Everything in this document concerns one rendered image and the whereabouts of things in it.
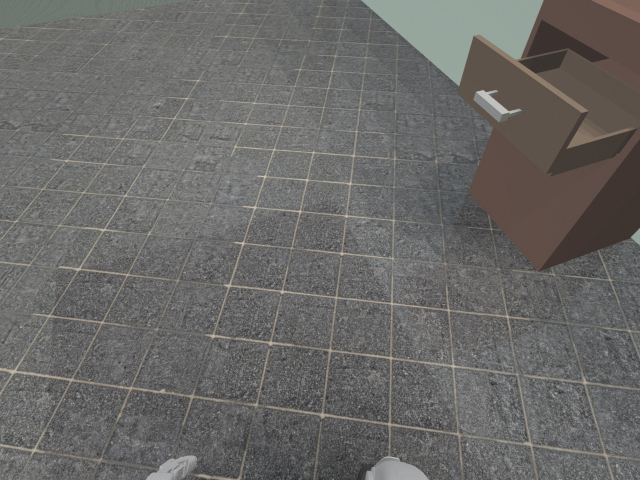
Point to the cabinet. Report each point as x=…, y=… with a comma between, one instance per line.
x=552, y=220

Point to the robot right shin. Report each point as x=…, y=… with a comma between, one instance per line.
x=387, y=459

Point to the handle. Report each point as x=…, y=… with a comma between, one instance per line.
x=490, y=105

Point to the robot left hand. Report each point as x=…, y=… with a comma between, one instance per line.
x=175, y=469

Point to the drawer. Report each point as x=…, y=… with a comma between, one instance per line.
x=574, y=113

